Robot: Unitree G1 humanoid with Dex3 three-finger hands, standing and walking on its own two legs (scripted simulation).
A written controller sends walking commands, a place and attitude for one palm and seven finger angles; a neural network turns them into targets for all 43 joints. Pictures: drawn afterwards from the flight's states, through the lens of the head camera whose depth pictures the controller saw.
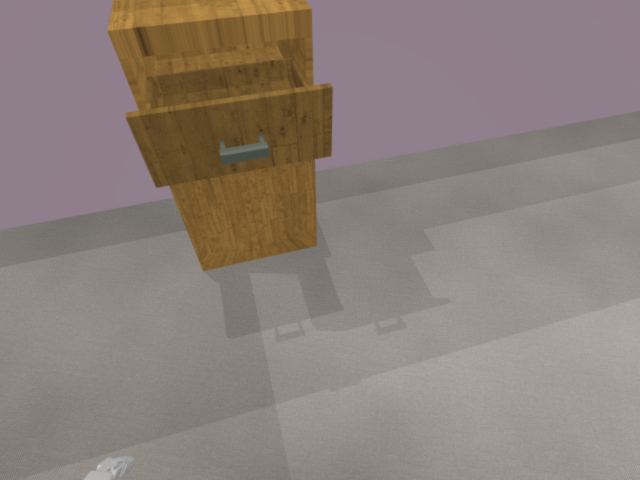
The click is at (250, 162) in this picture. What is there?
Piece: drawer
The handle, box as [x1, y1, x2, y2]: [219, 134, 269, 164]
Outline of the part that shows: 267,144 263,140 261,134 258,135 260,142 255,144 225,148 223,140 219,141 221,148 219,150 222,163 224,164 269,156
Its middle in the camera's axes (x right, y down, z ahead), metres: -0.17 -0.20 +0.83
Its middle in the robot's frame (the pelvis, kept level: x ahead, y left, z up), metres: +0.75 +0.21 -0.02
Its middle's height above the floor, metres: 0.74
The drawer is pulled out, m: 0.26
